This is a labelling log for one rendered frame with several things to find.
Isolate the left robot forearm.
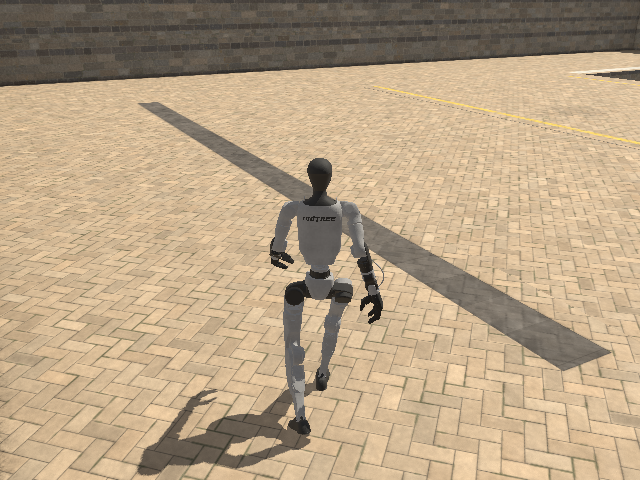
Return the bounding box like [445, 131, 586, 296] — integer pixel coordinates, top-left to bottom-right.
[269, 237, 282, 260]

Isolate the right robot forearm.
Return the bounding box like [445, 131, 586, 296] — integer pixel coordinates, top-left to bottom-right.
[357, 242, 380, 296]

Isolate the right robot upper arm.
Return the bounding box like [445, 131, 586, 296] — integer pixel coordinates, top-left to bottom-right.
[340, 201, 367, 258]

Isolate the robot right shin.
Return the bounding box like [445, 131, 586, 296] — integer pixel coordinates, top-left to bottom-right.
[318, 317, 341, 378]

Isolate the robot right thigh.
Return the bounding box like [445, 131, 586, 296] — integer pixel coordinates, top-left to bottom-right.
[324, 278, 353, 333]

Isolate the left robot hand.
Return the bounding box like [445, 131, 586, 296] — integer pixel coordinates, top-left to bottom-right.
[271, 252, 294, 269]

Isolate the right robot hand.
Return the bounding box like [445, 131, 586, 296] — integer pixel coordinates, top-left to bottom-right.
[360, 292, 383, 324]

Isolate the left robot upper arm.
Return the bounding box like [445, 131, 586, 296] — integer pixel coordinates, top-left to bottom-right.
[271, 201, 299, 252]

